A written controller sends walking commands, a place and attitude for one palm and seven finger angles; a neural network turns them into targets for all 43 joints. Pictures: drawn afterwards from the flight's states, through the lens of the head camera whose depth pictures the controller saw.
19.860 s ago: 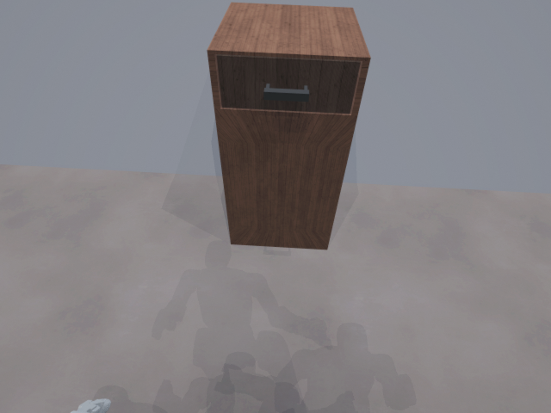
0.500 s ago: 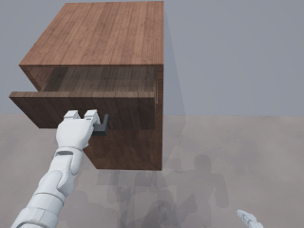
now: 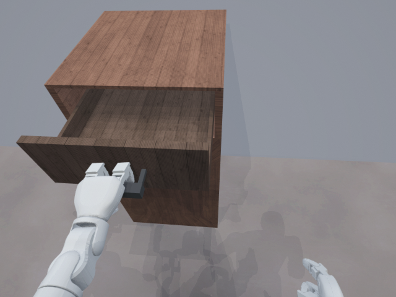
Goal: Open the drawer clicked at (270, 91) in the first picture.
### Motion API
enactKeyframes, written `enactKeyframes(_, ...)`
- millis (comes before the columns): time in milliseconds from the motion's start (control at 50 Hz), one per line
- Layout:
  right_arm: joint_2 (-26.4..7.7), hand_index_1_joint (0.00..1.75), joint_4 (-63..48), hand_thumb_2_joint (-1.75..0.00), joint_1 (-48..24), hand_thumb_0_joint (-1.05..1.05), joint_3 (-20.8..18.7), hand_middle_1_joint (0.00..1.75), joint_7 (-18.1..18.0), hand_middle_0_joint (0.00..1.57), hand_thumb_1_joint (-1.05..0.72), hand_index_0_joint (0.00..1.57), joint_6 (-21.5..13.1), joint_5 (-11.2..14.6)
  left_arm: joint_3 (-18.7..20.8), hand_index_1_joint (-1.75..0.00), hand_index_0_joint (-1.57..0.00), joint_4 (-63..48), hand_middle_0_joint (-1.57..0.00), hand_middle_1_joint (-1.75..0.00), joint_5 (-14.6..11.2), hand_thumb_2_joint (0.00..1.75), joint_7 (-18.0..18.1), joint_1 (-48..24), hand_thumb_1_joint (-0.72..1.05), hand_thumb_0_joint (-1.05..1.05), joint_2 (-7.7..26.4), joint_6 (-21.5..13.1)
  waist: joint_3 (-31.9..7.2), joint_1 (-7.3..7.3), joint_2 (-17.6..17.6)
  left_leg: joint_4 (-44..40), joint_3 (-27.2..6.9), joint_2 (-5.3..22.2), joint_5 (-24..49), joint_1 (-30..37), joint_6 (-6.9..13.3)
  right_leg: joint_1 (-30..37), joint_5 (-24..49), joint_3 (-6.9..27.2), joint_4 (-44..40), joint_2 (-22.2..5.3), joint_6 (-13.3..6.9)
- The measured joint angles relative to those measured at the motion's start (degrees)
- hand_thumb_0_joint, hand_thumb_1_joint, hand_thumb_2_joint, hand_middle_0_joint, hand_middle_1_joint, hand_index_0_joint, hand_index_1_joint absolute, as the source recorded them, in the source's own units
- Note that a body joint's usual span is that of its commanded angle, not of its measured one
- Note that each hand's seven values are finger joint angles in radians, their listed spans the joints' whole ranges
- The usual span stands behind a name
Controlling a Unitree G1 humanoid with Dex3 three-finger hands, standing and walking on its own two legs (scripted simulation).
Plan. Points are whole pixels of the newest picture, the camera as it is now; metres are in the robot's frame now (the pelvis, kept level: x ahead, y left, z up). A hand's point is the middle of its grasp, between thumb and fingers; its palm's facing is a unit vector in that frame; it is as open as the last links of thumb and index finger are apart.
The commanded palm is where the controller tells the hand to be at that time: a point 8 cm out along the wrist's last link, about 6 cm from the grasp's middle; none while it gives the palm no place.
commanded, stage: pull the drawer open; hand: left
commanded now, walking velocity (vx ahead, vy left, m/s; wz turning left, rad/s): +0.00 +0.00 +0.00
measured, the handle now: (116, 180) +0.34 +0.21 +0.03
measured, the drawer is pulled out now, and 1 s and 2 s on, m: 0.18 0.29 0.29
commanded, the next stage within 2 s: open the thumb to release the handle in 1.34 s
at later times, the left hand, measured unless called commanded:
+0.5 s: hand (104, 226) +0.25 +0.22 +0.01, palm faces +0.01 -0.08 -1.00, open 5.6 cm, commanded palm +0.21 +0.22 +0.06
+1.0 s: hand (93, 259) +0.18 +0.22 +0.01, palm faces +0.02 -0.09 -1.00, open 5.6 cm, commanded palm +0.15 +0.22 +0.06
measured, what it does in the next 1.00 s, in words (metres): stands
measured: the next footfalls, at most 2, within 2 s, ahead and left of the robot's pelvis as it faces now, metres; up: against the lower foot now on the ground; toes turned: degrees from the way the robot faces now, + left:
none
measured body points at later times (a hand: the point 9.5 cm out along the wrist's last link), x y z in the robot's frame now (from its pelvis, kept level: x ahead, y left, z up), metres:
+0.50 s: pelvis +0.01 -0.01 +0.00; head +0.04 -0.03 +0.45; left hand +0.24 +0.22 +0.06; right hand +0.20 -0.23 -0.11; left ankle -0.03 +0.12 -0.72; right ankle +0.00 -0.12 -0.72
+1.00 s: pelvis +0.00 -0.01 -0.01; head +0.03 -0.03 +0.44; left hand +0.18 +0.22 +0.06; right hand +0.21 -0.22 -0.11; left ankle -0.03 +0.12 -0.72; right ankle +0.00 -0.12 -0.72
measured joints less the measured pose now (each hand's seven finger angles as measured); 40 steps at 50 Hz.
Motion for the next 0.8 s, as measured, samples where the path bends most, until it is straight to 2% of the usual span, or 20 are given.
enactKeyframes(200,0.66,0.29,-0.58,-0.90,-1.72,0.01,0.68,0.30,-0.10,0.20,-0.91,0.20,-0.21,-0.24,0.10,-1.35,-0.42,-3.37,-0.35,-1.35,-0.32,0.81,-0.90,3.40,0.70,0.02,0.07,0.28,0.35,0.64,0.01,-0.33,-0.11,0.10,-0.01,0.95,-0.28,0.78,-0.26,-0.11,0.08,0.11,-0.24)
enactKeyframes(340,0.80,0.29,-1.42,-0.90,-1.85,0.01,0.80,0.30,0.65,0.20,-0.91,0.20,-0.44,-0.61,1.12,-1.35,-0.42,-8.36,-0.33,-1.35,-0.62,0.81,-1.30,8.70,0.70,0.03,0.04,0.35,0.11,0.67,-0.06,-0.19,0.10,0.32,-0.46,1.19,-0.45,0.79,-0.72,0.10,0.44,0.34,-0.36)
enactKeyframes(600,0.62,0.29,-1.84,-0.90,-2.39,0.01,0.68,0.30,1.50,0.20,-0.91,0.20,-0.60,-1.37,1.92,-1.35,-0.42,-18.17,-0.33,-1.35,-0.35,0.81,0.73,20.39,0.70,0.03,0.55,-0.89,0.14,1.39,-0.04,1.73,0.12,0.52,-1.92,0.57,-0.57,0.12,-2.08,0.17,2.31,0.51,-0.41)
enactKeyframes(800,1.24,0.29,-2.38,-0.90,-3.44,0.01,1.19,0.30,1.96,0.20,-0.91,0.20,-0.61,-1.93,2.46,-1.35,-0.42,-22.02,-0.32,-1.35,-0.40,0.81,1.98,25.94,0.70,0.03,0.96,-2.01,0.18,1.89,-0.02,3.57,0.09,0.61,-2.60,-0.37,-0.63,-0.82,-2.70,0.19,4.08,0.59,-0.50)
